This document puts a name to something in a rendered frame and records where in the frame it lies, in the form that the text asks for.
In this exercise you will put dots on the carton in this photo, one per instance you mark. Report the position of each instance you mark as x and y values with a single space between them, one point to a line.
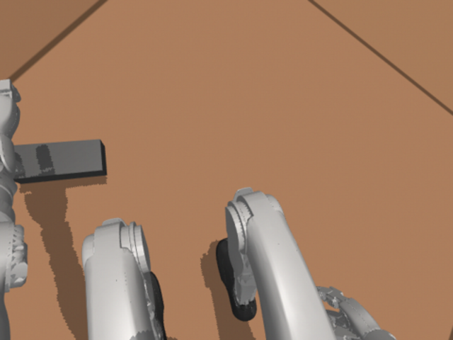
60 160

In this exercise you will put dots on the left robot arm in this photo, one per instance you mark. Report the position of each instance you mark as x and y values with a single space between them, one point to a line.
13 249

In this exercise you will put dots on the right robot hand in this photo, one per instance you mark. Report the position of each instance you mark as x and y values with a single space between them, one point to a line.
352 322

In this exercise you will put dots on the left robot hand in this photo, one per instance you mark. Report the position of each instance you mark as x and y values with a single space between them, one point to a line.
9 113

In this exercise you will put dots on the right robot foot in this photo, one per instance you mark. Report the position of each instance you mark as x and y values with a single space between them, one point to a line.
241 312

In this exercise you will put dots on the left robot foot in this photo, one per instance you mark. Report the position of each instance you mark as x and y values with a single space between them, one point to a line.
159 306

